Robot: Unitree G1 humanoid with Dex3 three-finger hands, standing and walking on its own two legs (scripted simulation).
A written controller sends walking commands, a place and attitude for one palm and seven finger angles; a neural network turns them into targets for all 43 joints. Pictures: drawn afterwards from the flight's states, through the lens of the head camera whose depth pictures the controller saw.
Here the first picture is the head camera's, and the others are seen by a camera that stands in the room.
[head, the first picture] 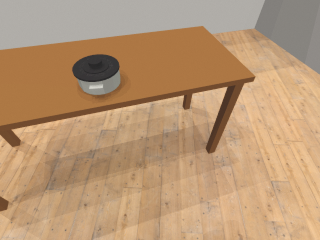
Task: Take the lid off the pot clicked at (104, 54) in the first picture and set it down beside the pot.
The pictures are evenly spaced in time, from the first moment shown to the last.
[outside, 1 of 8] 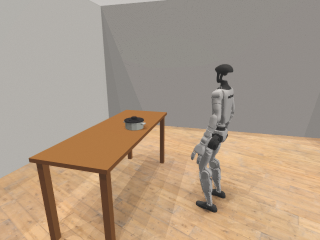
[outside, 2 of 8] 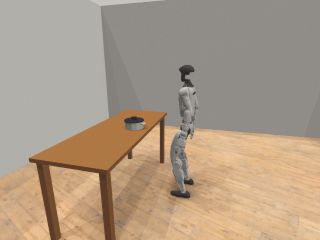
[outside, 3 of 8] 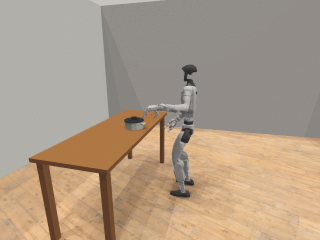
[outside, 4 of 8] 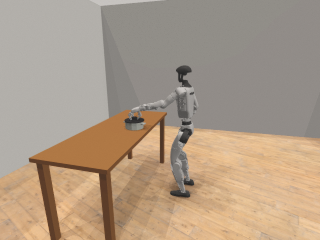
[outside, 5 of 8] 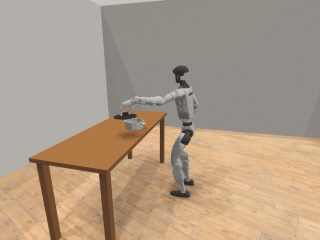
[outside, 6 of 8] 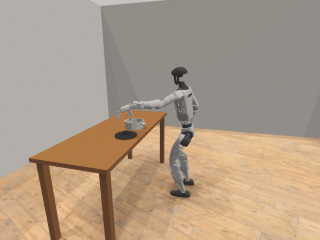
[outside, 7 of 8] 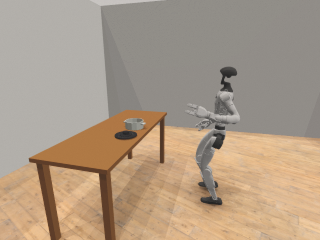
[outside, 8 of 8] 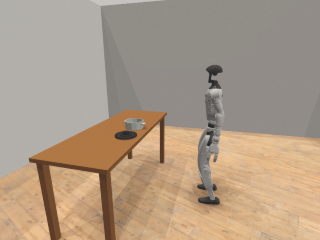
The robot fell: no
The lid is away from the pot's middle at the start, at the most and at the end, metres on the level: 0.00 0.25 0.25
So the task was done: yes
